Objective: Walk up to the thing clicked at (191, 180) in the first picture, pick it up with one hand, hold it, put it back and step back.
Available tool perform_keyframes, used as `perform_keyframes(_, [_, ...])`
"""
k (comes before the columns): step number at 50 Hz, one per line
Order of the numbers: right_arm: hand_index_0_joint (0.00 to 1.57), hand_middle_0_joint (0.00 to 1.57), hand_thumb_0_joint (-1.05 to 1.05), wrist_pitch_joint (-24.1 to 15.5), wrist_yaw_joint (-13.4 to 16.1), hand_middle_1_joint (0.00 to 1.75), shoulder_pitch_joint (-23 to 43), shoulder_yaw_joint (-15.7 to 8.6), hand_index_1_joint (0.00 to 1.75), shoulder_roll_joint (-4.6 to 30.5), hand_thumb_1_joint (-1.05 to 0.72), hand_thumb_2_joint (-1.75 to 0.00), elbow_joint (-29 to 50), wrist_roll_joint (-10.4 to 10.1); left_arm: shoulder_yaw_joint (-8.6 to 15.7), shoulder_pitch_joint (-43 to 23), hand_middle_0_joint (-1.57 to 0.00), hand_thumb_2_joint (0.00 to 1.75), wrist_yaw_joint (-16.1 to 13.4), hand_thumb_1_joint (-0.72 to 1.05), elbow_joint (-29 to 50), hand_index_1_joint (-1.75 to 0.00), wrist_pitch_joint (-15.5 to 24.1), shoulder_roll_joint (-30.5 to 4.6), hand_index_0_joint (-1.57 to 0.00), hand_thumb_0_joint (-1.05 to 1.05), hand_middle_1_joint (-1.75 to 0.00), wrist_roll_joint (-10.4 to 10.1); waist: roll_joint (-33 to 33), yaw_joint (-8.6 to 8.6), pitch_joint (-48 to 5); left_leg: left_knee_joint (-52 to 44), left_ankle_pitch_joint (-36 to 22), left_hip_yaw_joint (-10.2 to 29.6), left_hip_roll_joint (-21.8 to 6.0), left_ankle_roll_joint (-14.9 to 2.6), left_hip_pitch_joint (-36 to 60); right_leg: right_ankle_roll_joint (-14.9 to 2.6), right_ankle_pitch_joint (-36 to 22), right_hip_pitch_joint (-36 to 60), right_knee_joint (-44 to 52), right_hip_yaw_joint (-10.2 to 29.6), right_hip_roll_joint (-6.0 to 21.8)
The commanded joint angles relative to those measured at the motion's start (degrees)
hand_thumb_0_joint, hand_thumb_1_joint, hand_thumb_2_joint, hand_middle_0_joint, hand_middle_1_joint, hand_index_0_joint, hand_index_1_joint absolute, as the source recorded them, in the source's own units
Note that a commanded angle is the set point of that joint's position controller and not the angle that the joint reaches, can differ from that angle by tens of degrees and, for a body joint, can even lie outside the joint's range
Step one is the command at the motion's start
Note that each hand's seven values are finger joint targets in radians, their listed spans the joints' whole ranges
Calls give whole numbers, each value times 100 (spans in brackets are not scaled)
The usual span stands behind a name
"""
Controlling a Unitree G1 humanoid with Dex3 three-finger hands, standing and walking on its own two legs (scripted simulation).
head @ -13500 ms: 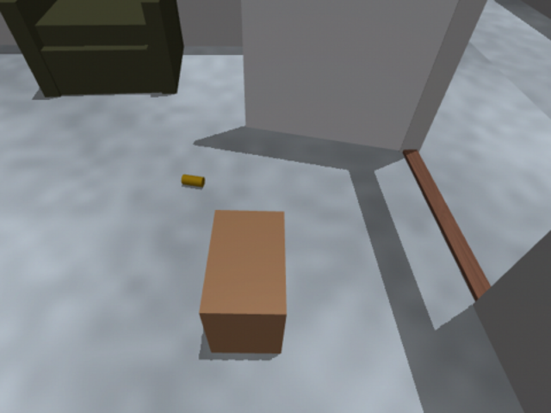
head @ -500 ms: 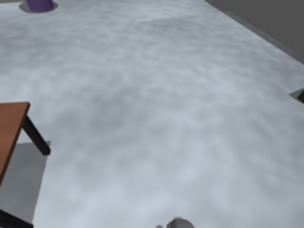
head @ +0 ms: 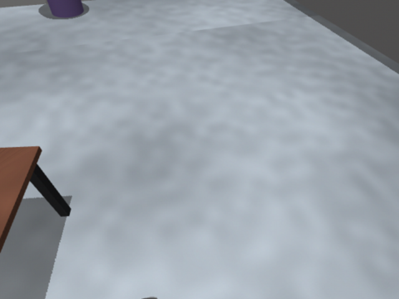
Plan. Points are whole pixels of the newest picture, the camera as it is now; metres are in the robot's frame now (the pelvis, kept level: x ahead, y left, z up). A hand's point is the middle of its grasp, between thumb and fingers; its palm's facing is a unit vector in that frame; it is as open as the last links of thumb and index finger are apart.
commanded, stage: walk up
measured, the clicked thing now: out of the picture -0.03 -1.18 -0.72
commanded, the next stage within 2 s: stand in 0.68 s
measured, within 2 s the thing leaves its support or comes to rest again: neither
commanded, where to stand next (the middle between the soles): +0.07 -0.01 m, yaw +0 degrees
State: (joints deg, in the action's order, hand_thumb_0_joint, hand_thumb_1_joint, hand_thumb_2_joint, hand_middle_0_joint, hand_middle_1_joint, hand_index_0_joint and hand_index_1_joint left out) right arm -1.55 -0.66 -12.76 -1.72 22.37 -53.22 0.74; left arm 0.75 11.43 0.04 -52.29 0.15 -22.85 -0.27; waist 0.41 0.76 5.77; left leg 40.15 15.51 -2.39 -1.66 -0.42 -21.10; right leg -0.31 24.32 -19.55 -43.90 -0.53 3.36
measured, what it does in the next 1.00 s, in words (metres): stands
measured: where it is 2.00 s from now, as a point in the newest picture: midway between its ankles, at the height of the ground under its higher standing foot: outside the picture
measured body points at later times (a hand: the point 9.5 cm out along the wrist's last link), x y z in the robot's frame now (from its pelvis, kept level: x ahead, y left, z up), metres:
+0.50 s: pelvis +0.02 -0.01 +0.03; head +0.03 -0.01 +0.48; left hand +0.08 +0.30 -0.10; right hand +0.14 -0.30 -0.10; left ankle +0.07 +0.12 -0.71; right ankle +0.03 -0.14 -0.71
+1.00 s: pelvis +0.03 +0.00 +0.03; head +0.03 +0.00 +0.48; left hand +0.12 +0.30 -0.10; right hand +0.09 -0.31 -0.10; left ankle +0.07 +0.12 -0.71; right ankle +0.03 -0.14 -0.71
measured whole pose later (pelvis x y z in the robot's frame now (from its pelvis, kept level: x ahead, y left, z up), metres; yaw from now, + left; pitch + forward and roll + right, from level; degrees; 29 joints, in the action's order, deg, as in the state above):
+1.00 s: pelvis +0.03 +0.00 +0.03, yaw -1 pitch -3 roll +0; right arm -0.4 -0.8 -5.5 -0.7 20.0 -67.6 0.7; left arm 0.3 4.4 0.4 -66.3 0.7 -20.0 0.7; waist 0.0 -1.1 3.1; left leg 18.9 7.1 -3.0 -1.7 0.5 -9.2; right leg 1.9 10.5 -5.8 -19.0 -0.3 2.2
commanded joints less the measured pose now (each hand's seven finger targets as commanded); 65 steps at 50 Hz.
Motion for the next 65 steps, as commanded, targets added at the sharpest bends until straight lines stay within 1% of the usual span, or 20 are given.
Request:
perform_keyframes(1, [20,20,0,-141,118,30,645,-266,30,1492,-90,-90,338,-5,307,256,-20,90,-51,90,-32,-30,42,-1083,-20,0,-30,-46,-822,171,-470,-1877,328,1764,-1323,-864,-51,-178,172,224,256,176,-20])
perform_keyframes(3, [20,20,0,-116,91,30,724,-200,30,1352,-90,-90,216,-63,307,335,-20,90,-57,90,-302,-30,140,-1122,-20,0,-30,-6,-939,214,-720,-1312,-685,1192,-1016,-503,101,-180,-1040,774,1253,188,12])
perform_keyframes(4, [20,20,0,-102,82,30,671,-132,30,1192,-90,-90,157,-89,303,156,-20,90,-61,90,-318,-30,158,-1177,-20,0,-30,23,-782,123,-779,-1271,-627,1068,-914,-356,86,-227,-1262,893,1417,446,160])
perform_keyframes(5, [20,20,0,-86,76,30,595,-98,30,1128,-90,-90,80,-120,266,-119,-20,90,-41,90,-291,-30,165,-1214,-20,0,-30,32,-595,-32,-715,-1452,-118,1008,-764,-255,228,-303,-1018,605,1561,711,269])
perform_keyframes(6, [20,20,0,-88,84,30,627,-112,30,1185,-90,-90,-15,-115,218,-338,-20,90,-17,90,-282,-30,155,-1196,-20,0,-30,26,-524,-113,-719,-1637,225,968,-720,-232,578,-282,-1011,377,1548,644,261])
perform_keyframes(9, [20,20,0,-97,80,30,1049,-87,30,1237,-90,-90,-197,-99,139,-327,-20,90,-11,90,-560,-30,145,-1066,-20,0,-30,-16,-533,23,-694,-1783,144,1033,-835,-252,670,-202,-1052,589,1764,425,177])
perform_keyframes(12, [20,20,0,-98,69,30,1118,-28,30,1123,-90,-90,-369,-131,137,-469,-20,90,-7,90,-744,-30,193,-1118,-20,0,-30,-1,-180,-50,-765,-1663,-566,769,-692,-189,1018,-200,-1602,660,2083,580,331])
perform_keyframes(17, [20,20,0,-67,59,30,1244,-29,30,1065,-90,-90,-664,-151,115,-696,-20,90,-14,90,-944,-30,211,-1042,-20,0,-30,-19,43,-88,-908,-1767,-1197,585,-650,-128,1550,-129,-2018,754,2450,590,431])
perform_keyframes(26, [20,20,0,-30,49,30,1447,-32,30,995,-90,-90,-990,-99,133,-921,-20,90,-3,90,-1179,-30,153,-959,-20,0,-30,25,177,-69,-649,-2276,-774,538,-627,-28,1583,-62,-1555,831,2984,574,438])
perform_keyframes(32, [20,20,0,-61,56,30,1410,-34,30,1026,-90,-90,-1073,-77,172,-957,-20,90,6,90,-1189,-30,129,-935,-20,0,-30,44,-58,-54,-770,-2462,-771,575,-680,-14,1463,-64,-1584,1165,2946,481,409])
perform_keyframes(35, [20,20,0,-39,50,30,1368,-62,30,1013,-90,-90,-1045,-9,178,-984,-20,90,-4,90,-1168,-30,154,-995,-20,0,-30,85,-43,-82,-644,-2607,-336,645,-651,42,1203,-4,-1253,1165,2935,504,407])
perform_keyframes(37, [20,20,0,-51,41,30,1383,-84,30,1018,-90,-90,-1016,-13,177,-1021,-20,90,-15,90,-1122,-30,178,-987,-20,0,-30,75,-23,-76,-811,-2498,-890,606,-670,12,1413,-18,-1551,1220,2888,532,462])
perform_keyframes(39, [20,20,0,-50,47,30,1305,-88,30,1038,-90,-90,-1054,-22,167,-981,-20,90,-15,90,-1113,-30,180,-926,-20,0,-30,73,-138,-76,-748,-2522,-725,621,-661,15,1360,-8,-1505,1202,2943,513,447])
perform_keyframes(40, [20,20,0,-56,47,30,1323,-91,30,1002,-90,-90,-1035,-19,176,-977,-20,90,-21,90,-1094,-30,184,-980,-20,0,-30,79,-50,-68,-838,-2467,-1001,608,-680,6,1462,-23,-1649,1262,2895,508,463])
perform_keyframes(47, [20,20,0,-24,53,30,1121,-101,30,1041,-90,-90,-1036,-16,165,-959,-20,90,-16,90,-1045,-30,157,-915,-20,0,-30,71,-74,-129,-689,-2566,-541,640,-653,5,1299,-10,-1408,1180,2922,481,424])
perform_keyframes(51, [20,20,0,-33,56,30,1094,-88,30,982,-90,-90,-1004,-19,178,-950,-20,90,-25,90,-1005,-30,179,-966,-20,0,-30,73,70,-134,-814,-2441,-1167,596,-675,-11,1535,-10,-1755,1203,2893,484,458])
perform_keyframes(53, [20,20,0,-36,66,30,1077,-96,30,1033,-90,-90,-1022,-17,163,-887,-20,90,-25,90,-1003,-30,167,-919,-20,0,-30,69,-71,-124,-791,-2422,-1192,582,-677,-15,1564,-5,-1788,1188,2904,471,450])
perform_keyframes(57, [20,20,0,-17,63,30,1085,-96,30,1022,-90,-90,-996,-21,164,-891,-20,90,-17,90,-984,-30,153,-942,-20,0,-30,74,-44,-148,-673,-2496,-750,598,-655,-5,1517,-19,-1526,1090,2943,489,441])
perform_keyframes(62, [20,20,0,-33,65,30,1118,-101,30,1019,-90,-90,-978,-22,148,-833,-20,90,-35,90,-939,-30,180,-950,-20,0,-30,82,-64,-141,-935,-2319,-1613,534,-697,-34,1743,0,-2169,1272,2899,460,480])
perform_keyframes(65, [20,20,0,-21,75,30,1102,-95,30,1020,-90,-90,-994,-13,143,-865,-20,90,-29,90,-936,-30,142,-910,-20,0,-30,71,-110,-139,-693,-2474,-1009,560,-675,-23,1533,-8,-1721,1211,2942,450,461])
